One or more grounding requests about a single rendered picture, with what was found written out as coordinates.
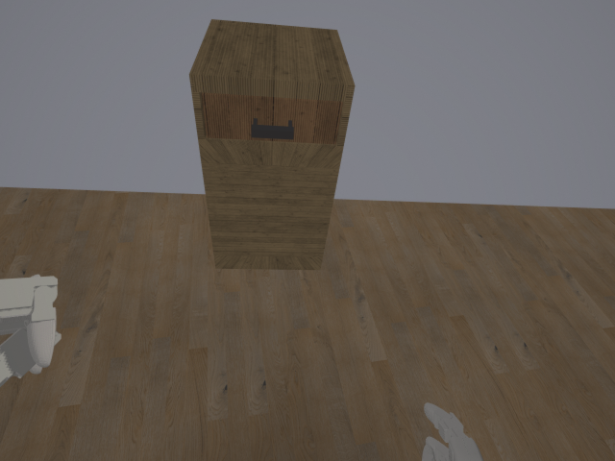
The cabinet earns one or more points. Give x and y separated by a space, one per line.
270 202

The left robot hand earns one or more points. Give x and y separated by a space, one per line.
26 310

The drawer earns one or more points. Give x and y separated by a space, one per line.
232 116

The right robot hand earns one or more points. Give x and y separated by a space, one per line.
461 448

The handle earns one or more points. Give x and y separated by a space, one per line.
278 132

